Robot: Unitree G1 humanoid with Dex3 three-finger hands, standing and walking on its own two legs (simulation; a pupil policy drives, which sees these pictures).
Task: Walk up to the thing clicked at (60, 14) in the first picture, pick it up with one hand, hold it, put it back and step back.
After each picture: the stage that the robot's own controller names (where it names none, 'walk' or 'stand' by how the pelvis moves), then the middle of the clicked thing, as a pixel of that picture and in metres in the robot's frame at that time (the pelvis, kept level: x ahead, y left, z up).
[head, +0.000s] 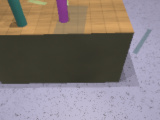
stand; (61, 4) +1.02 +0.15 -0.04
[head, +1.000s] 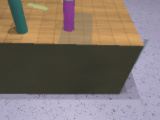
walk; (68, 12) +0.91 +0.08 -0.02
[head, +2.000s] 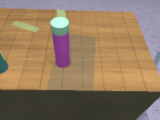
rise first; (61, 45) +0.55 +0.12 -0.02
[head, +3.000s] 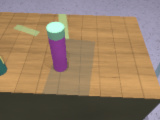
stand; (58, 49) +0.54 +0.13 -0.02
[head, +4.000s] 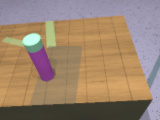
stand; (40, 60) +0.50 +0.23 -0.03
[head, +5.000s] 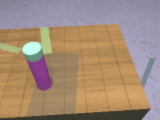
stand; (39, 68) +0.47 +0.21 -0.04
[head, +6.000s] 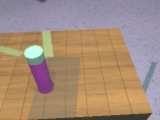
stand; (40, 72) +0.46 +0.21 -0.04
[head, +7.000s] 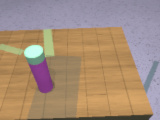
stand; (40, 71) +0.46 +0.21 -0.04
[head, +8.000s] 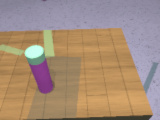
stand; (41, 71) +0.46 +0.20 -0.04
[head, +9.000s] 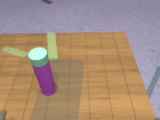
rise first; (43, 74) +0.45 +0.20 -0.04
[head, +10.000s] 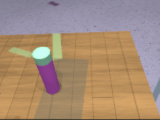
go down; (47, 72) +0.46 +0.20 -0.04
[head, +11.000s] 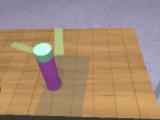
go down; (48, 69) +0.46 +0.20 -0.04
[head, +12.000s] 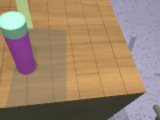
go down; (20, 48) +0.47 +0.19 +0.02
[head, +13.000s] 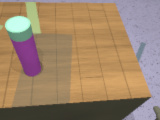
approach; (26, 50) +0.48 +0.19 +0.02
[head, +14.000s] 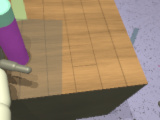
close in; (10, 38) +0.48 +0.20 +0.06
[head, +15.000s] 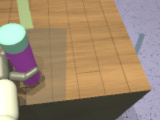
lift; (23, 60) +0.42 +0.18 +0.05
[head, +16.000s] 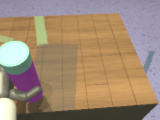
lift; (25, 77) +0.33 +0.18 +0.10
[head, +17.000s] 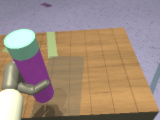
hold; (34, 71) +0.32 +0.16 +0.15
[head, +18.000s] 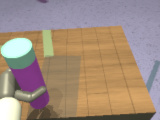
hold; (30, 79) +0.32 +0.17 +0.12
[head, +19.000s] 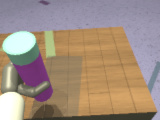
crouch; (33, 73) +0.32 +0.16 +0.15
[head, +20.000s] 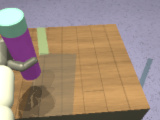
crouch; (22, 50) +0.40 +0.19 +0.15
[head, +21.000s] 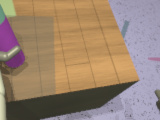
lower; (3, 38) +0.48 +0.19 +0.04
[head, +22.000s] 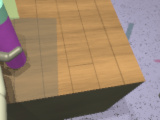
lower; (5, 38) +0.48 +0.19 +0.06
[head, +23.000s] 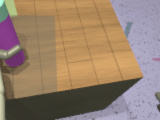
lower; (4, 36) +0.49 +0.19 +0.06
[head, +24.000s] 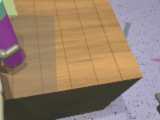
lower; (2, 36) +0.49 +0.19 +0.06
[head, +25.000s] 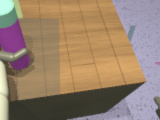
draw back; (11, 39) +0.48 +0.18 +0.06
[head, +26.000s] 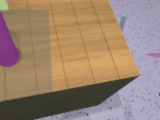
rise; out of the picture +0.47 +0.19 +0.07
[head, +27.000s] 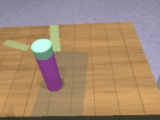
sink last; (48, 68) +0.44 +0.17 +0.01
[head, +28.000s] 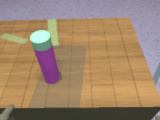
stand; (47, 60) +0.47 +0.18 +0.02
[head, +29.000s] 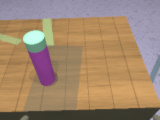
stand; (41, 61) +0.46 +0.18 +0.03
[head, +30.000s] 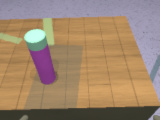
stand; (42, 60) +0.46 +0.19 +0.03
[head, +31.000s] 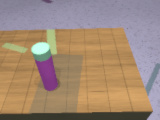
stand; (46, 69) +0.48 +0.19 -0.03
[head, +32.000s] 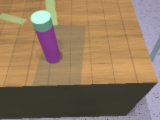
walk; (48, 40) +0.54 +0.16 -0.01
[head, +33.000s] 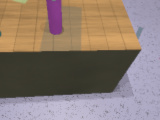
walk; (54, 11) +0.73 +0.16 -0.03
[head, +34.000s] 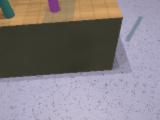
walk; out of the picture +1.04 +0.27 -0.02
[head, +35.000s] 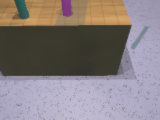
stand; out of the picture +1.09 +0.16 -0.03
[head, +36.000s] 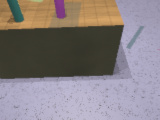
stand; (59, 0) +1.10 +0.18 -0.04
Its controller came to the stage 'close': yes
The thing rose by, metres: 0.20
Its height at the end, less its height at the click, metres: +0.00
